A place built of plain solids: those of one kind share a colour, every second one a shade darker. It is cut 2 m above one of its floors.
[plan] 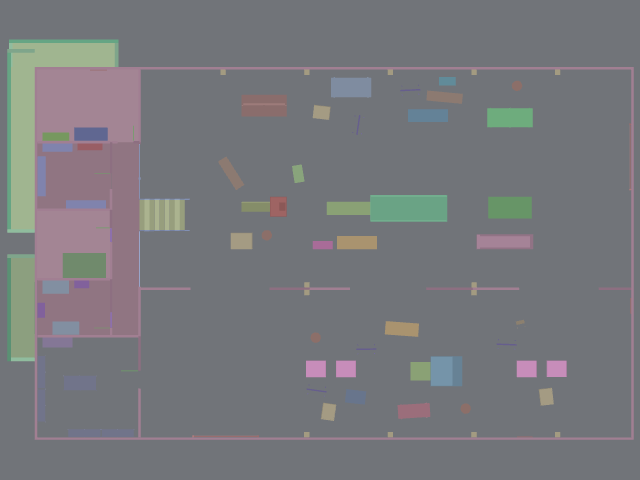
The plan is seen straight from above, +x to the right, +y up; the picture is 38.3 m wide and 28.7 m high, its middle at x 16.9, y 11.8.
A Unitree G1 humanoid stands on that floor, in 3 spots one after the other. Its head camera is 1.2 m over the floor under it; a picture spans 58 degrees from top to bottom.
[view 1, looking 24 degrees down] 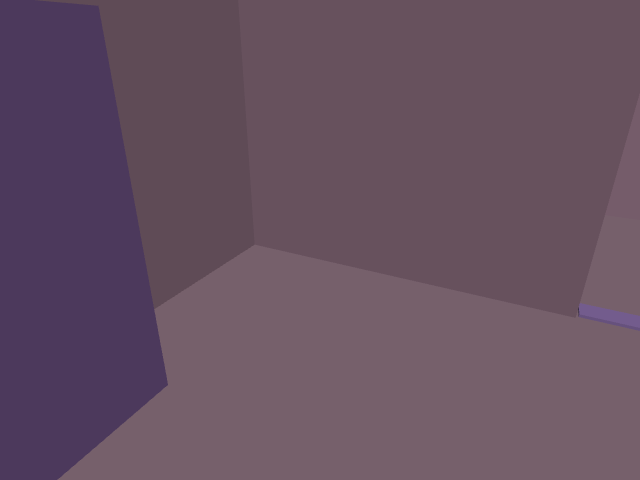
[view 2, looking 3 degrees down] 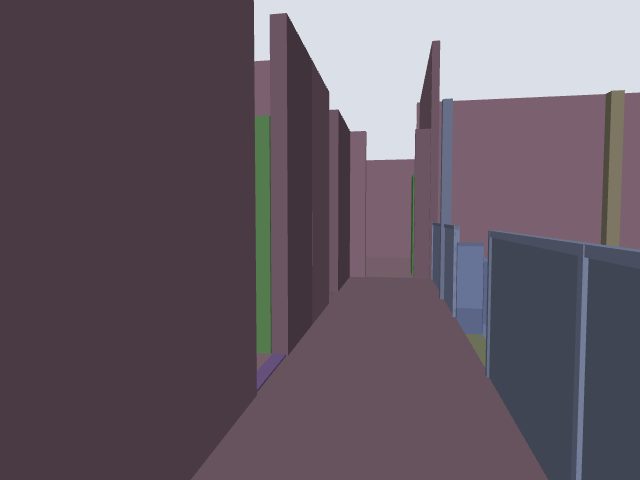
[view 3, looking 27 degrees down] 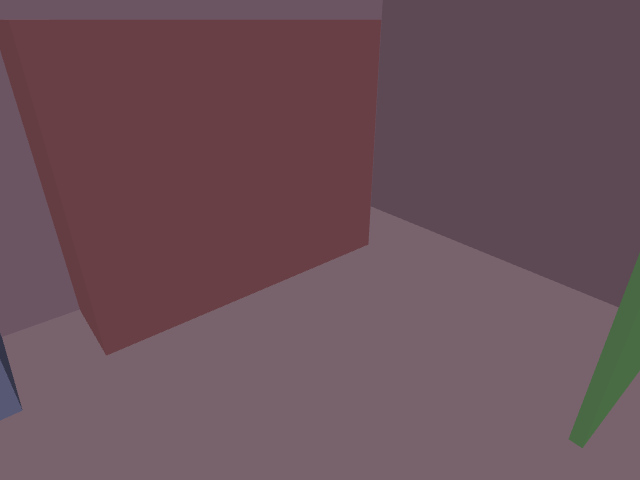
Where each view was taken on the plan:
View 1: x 2.20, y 7.80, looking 27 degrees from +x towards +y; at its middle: wall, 2.62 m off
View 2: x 5.40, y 8.92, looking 100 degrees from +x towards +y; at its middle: wall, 5.28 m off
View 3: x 2.20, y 15.60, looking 50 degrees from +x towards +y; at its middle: boot_rack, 2.30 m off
